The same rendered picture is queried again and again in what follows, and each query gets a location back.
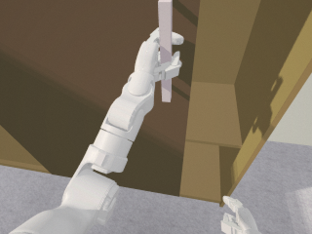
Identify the wardrobe door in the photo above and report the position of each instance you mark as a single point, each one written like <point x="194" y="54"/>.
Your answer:
<point x="11" y="150"/>
<point x="62" y="65"/>

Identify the handle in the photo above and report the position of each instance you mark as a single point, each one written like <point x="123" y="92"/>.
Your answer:
<point x="165" y="18"/>

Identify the left robot forearm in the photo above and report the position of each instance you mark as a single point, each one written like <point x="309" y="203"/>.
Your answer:
<point x="120" y="127"/>

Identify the right robot hand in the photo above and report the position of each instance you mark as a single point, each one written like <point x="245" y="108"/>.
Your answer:
<point x="243" y="220"/>

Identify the robot left upper arm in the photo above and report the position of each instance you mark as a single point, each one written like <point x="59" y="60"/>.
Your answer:
<point x="89" y="200"/>

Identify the left robot hand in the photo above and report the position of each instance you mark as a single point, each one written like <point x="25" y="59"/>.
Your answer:
<point x="148" y="58"/>

